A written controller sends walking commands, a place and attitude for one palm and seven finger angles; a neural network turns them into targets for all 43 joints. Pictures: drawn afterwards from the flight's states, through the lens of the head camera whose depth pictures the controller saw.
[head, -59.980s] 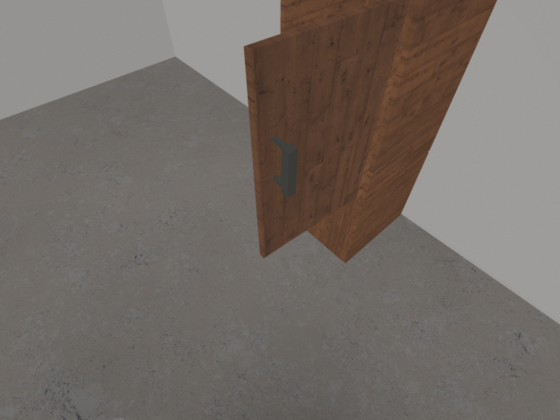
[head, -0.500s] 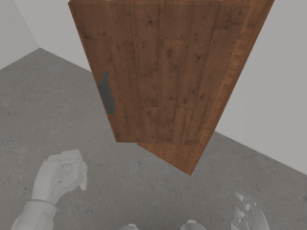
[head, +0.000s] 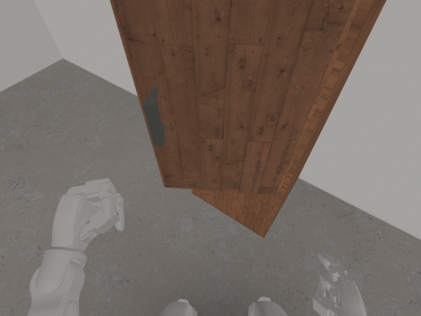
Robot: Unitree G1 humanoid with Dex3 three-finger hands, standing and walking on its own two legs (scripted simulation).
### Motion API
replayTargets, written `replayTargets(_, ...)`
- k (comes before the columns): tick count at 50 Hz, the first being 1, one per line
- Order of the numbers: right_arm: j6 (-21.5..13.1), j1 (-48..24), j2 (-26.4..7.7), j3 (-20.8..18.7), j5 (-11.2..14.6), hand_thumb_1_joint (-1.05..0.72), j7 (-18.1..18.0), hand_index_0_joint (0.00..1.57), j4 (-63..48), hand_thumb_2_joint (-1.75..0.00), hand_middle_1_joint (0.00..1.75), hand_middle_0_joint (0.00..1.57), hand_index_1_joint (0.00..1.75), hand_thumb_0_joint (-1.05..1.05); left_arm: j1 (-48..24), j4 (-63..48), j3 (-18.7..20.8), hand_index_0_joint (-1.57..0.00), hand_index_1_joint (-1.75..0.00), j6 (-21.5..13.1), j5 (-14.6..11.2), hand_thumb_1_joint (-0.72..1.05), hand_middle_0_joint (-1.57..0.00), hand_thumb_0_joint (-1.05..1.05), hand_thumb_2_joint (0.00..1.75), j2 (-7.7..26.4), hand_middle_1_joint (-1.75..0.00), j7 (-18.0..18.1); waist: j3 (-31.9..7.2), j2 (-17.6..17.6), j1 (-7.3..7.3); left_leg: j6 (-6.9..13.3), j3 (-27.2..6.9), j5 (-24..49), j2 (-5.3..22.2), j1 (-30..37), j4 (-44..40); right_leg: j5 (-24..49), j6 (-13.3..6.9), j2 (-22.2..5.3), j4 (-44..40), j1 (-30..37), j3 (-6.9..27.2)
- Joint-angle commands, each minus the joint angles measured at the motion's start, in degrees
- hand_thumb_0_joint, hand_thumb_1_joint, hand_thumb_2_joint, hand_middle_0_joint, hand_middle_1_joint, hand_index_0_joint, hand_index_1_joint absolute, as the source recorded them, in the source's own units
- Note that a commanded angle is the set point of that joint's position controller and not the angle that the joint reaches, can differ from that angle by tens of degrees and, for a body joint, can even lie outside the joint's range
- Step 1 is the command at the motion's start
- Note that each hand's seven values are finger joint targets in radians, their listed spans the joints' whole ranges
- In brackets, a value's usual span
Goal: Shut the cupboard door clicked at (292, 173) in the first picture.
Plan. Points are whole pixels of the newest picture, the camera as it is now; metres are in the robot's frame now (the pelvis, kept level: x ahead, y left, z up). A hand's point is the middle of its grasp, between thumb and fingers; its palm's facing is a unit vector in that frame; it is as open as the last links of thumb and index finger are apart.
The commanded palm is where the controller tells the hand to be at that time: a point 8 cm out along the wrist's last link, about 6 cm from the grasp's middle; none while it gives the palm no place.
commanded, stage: bring the fist close to the handle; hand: left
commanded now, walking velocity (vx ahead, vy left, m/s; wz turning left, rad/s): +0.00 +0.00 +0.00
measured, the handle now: (157, 117) +0.50 +0.16 +0.07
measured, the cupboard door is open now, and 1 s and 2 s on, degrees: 30 30 19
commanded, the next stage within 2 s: push the door shut along its arc in 1.18 s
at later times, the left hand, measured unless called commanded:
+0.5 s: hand (154, 178) +0.34 +0.13 +0.08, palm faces -0.06 -1.00 -0.02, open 3.1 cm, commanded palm +0.33 +0.19 +0.08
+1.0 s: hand (164, 151) +0.40 +0.12 +0.09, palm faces -0.03 -1.00 -0.03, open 3.1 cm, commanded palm +0.37 +0.18 +0.08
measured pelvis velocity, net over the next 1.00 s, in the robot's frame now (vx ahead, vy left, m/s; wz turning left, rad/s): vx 0.01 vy -0.01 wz -0.03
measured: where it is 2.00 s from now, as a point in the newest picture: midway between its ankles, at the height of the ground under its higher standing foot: outside the picture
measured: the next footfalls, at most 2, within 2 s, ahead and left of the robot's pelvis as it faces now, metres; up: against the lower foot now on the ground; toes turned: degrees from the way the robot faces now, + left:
none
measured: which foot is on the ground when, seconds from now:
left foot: down 0.00-1.00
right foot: down 0.00-1.00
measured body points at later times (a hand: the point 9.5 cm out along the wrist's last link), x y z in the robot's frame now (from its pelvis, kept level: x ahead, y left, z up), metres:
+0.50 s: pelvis +0.01 +0.01 +0.01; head +0.07 +0.00 +0.45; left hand +0.34 +0.19 +0.08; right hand +0.16 -0.24 -0.09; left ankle +0.00 +0.13 -0.67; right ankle +0.05 -0.13 -0.67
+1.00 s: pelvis +0.01 -0.01 +0.01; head +0.07 -0.03 +0.46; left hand +0.39 +0.18 +0.09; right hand +0.11 -0.27 -0.10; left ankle +0.00 +0.13 -0.67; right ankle +0.05 -0.13 -0.67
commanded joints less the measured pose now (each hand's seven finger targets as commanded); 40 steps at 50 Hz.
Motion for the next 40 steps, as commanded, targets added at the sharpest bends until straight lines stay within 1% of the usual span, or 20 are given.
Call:
replayTargets(1,-2.8,-0.7,-7.4,-3.0,0.3,-0.9,-0.6,0.2,-8.8,-0.9,0.3,0.2,0.3,0.0,-9.5,-8.2,-0.6,-1.3,-1.5,1.2,1.2,0.9,-1.3,0.0,0.9,6.2,-1.5,-1.1,-11.8,-0.4,-1.74,1.1,1.6,10.8,-0.8,0.8,-13.1,4.0,-1.8,1.8,-9.2,12.5,0.6)
replayTargets(3,-2.3,-1.1,-6.9,-2.8,0.2,-0.9,-0.5,0.2,-9.2,-0.9,0.3,0.2,0.3,0.0,-14.2,-9.9,-1.3,-1.3,-1.5,2.6,1.9,0.9,-1.3,0.0,0.9,5.6,-1.5,0.0,-13.2,0.1,-1.73,0.9,1.6,12.6,-0.8,2.3,-13.6,6.5,-1.6,1.7,-8.8,12.9,0.2)
replayTargets(4,-2.1,-1.1,-6.9,-2.8,0.1,-0.9,-0.5,0.2,-9.2,-0.9,0.3,0.2,0.3,0.0,-14.8,-10.0,0.8,-1.3,-1.5,2.9,1.9,0.9,-1.3,0.0,0.9,6.8,-1.5,1.2,-14.0,-0.6,-1.12,0.7,1.3,13.7,-0.6,2.8,-14.1,7.4,-1.7,1.8,-8.4,13.6,-0.2)
replayTargets(5,-1.9,-1.5,-6.5,-2.7,-0.1,-0.9,-0.3,0.2,-9.3,-0.9,0.3,0.2,0.3,0.0,-15.8,-10.6,0.7,-1.3,-1.5,2.8,2.0,0.9,-1.3,0.0,0.9,6.0,-1.5,2.3,-14.4,0.4,-0.89,0.6,1.6,14.7,-0.8,3.5,-14.2,8.6,-1.8,1.8,-8.2,13.9,-0.3)
replayTargets(6,-1.6,-1.3,-6.5,-2.6,-0.4,-0.9,-0.3,0.2,-9.1,-0.9,0.3,0.2,0.3,0.0,-16.3,-10.4,2.9,-1.3,-1.5,2.5,1.8,0.9,-1.3,0.0,0.9,7.5,-1.5,3.7,-15.0,-1.6,-0.49,0.4,1.3,15.8,-0.7,3.1,-14.3,9.4,-1.8,2.0,-7.8,15.0,-0.5)
replayTargets(7,-1.4,-1.7,-6.1,-2.7,-0.5,-0.9,-0.1,0.2,-9.3,-0.9,0.3,0.2,0.3,0.0,-16.9,-10.7,3.1,-1.3,-1.5,1.9,2.0,0.9,-1.3,0.0,0.9,6.8,-1.5,4.9,-16.2,-1.2,-0.14,0.3,1.7,16.8,-0.7,3.8,-14.3,10.5,-1.8,1.9,-7.6,15.3,-0.5)
replayTargets(8,-1.2,-1.7,-5.8,-2.6,-0.7,-0.9,0.2,0.2,-8.9,-0.9,0.3,0.2,0.3,0.0,-17.5,-10.3,2.0,-1.3,-1.5,1.3,2.1,0.9,-1.3,0.0,0.9,5.3,-1.5,5.9,-16.1,-1.6,-0.45,0.3,1.8,17.5,-0.7,3.9,-14.2,11.5,-1.8,1.9,-7.5,15.4,-0.6)
replayTargets(11,-0.5,-1.2,-5.9,-2.7,-1.0,-0.9,0.9,0.2,-8.1,-0.9,0.3,0.2,0.3,0.0,-16.9,-6.8,1.4,-1.3,-1.5,-0.1,3.2,0.9,-1.3,0.0,0.9,4.5,-1.5,7.4,-14.8,-1.6,-0.31,0.1,2.0,18.6,-0.5,3.2,-14.2,12.4,-2.1,2.0,-7.0,14.9,-0.8)
replayTargets(13,0.0,-0.7,-6.0,-3.0,-0.9,-0.9,1.4,0.2,-7.6,-0.9,0.3,0.2,0.3,0.0,-17.6,-4.4,-1.6,-1.3,-1.5,-0.1,4.6,0.9,-1.3,0.0,0.9,2.4,-1.5,7.1,-13.7,-1.1,-1.3,0.0,2.4,19.0,-0.2,3.4,-14.0,13.2,-2.0,1.8,-7.0,13.7,-0.8)
replayTargets(15,0.7,-0.2,-6.5,-3.3,-0.7,-0.9,1.6,0.2,-7.4,-0.9,0.3,0.2,0.3,0.0,-18.2,-2.6,-2.6,-1.3,-1.5,0.4,5.4,0.9,-1.3,0.0,0.9,2.5,-1.5,6.3,-13.2,-1.6,-1.74,0.0,2.5,18.5,0.0,3.4,-14.3,12.9,-2.0,1.8,-7.5,13.4,-0.7)
replayTargets(18,1.4,-0.1,-6.7,-3.4,-0.5,-0.9,1.4,0.2,-7.1,-0.9,0.3,0.2,0.3,0.0,-24.9,-2.2,-4.1,-1.3,-1.5,1.2,5.4,0.9,-1.3,0.0,0.9,1.8,-1.5,5.7,-13.5,-2.1,-2.77,0.3,2.3,17.4,0.0,3.8,-14.3,12.3,-1.9,1.8,-8.2,13.1,-0.4)
replayTargets(21,1.5,-0.2,-6.6,-3.4,-0.6,-0.9,0.7,0.2,-6.3,-0.9,0.3,0.2,0.3,0.0,-32.8,-3.2,-2.4,-1.3,-1.5,0.4,5.1,0.9,-1.3,0.0,0.9,3.5,-1.5,7.0,-15.9,-2.3,-3.17,0.4,2.1,17.8,-0.1,4.8,-13.9,12.8,-1.9,1.8,-8.0,13.6,-0.2)
replayTargets(23,1.4,-0.5,-6.1,-3.3,-0.7,-0.9,0.7,0.2,-5.7,-0.9,0.3,0.2,0.3,0.0,-34.6,-2.3,-2.4,-1.3,-1.5,-0.5,5.2,0.9,-1.3,0.0,0.9,2.6,-1.5,8.1,-17.5,-0.6,-2.59,0.2,2.1,19.5,-0.1,6.1,-13.9,14.3,-2.0,1.7,-7.5,14.0,-0.2)
replayTargets(26,1.9,0.1,-6.2,-3.3,-0.9,-0.9,0.7,0.2,-4.2,-0.9,0.3,0.2,0.3,0.0,-37.9,2.1,-0.5,-1.3,-1.5,-1.6,5.9,0.9,-1.3,0.0,0.9,4.3,-1.5,9.8,-18.3,-2.4,-2.65,0.2,2.4,19.9,-0.1,5.0,-13.5,15.2,-1.9,1.6,-7.2,14.8,0.1)
replayTargets(28,2.5,0.2,-6.0,-3.4,-1.0,-0.9,1.1,0.2,-3.6,-0.9,0.3,0.2,0.3,0.0,-37.7,6.9,-0.2,-1.3,-1.5,-1.4,6.5,0.9,-1.3,0.0,0.9,3.9,-1.5,10.1,-18.2,-2.4,-2.45,0.3,3.2,19.0,-0.3,3.8,-13.3,15.6,-1.7,1.4,-7.5,15.3,0.6)
replayTargets(30,3.3,0.6,-6.2,-3.5,-1.0,-0.9,1.3,0.2,-3.4,-0.9,0.3,0.2,0.3,0.0,-38.1,11.1,-0.1,-1.3,-1.5,-0.9,6.9,0.9,-1.3,0.0,0.9,3.8,-1.5,9.8,-17.8,-3.6,-2.5,0.5,3.7,18.2,-0.4,2.5,-13.6,15.6,-1.6,1.4,-8.1,16.1,1.0)
replayTargets(31,3.8,1.2,-6.5,-3.6,-0.9,-0.9,1.3,0.2,-3.4,-0.9,0.3,0.2,0.3,0.0,-37.7,13.0,1.5,-1.3,-1.5,-0.5,6.9,0.9,-1.3,0.0,0.9,5.3,-1.5,9.6,-18.1,-5.1,-2.25,0.6,3.7,18.3,-0.4,1.9,-13.8,16.0,-1.6,1.4,-8.5,17.2,1.2)
replayTargets(34,4.8,1.4,-6.3,-3.6,-0.6,-0.9,1.4,0.2,-3.6,-0.9,0.3,0.2,0.3,0.0,-41.0,15.1,1.2,-1.3,-1.5,-0.2,6.6,0.9,-1.3,0.0,0.9,5.0,-1.5,8.3,-18.3,-3.6,-2.34,0.6,4.6,18.5,-0.6,1.4,-14.2,18.0,-1.5,1.1,-9.2,18.8,2.0)
replayTargets(38,5.1,1.9,-6.2,-3.7,-0.6,-0.9,1.1,0.2,-2.5,-0.9,0.3,0.2,0.3,0.0,-50.0,16.2,2.0,-1.3,-1.5,-2.4,5.8,0.9,-1.3,0.0,0.9,6.0,-1.5,7.9,-19.6,-3.8,-3.64,0.8,4.6,19.0,-0.5,1.7,-13.5,19.5,-1.3,1.2,-9.1,19.0,2.5)
replayTargets(40,5.0,2.4,-6.3,-4.0,-0.7,-0.9,1.1,0.2,-2.0,-0.9,0.3,0.2,0.3,0.0,-50.0,17.9,3.9,-1.3,-1.5,-4.1,5.5,0.9,-1.3,0.0,0.9,7.2,-1.5,7.9,-20.6,-5.7,-3.31,0.9,4.7,18.7,-0.4,1.1,-13.0,19.7,-1.2,1.2,-9.1,19.9,3.0)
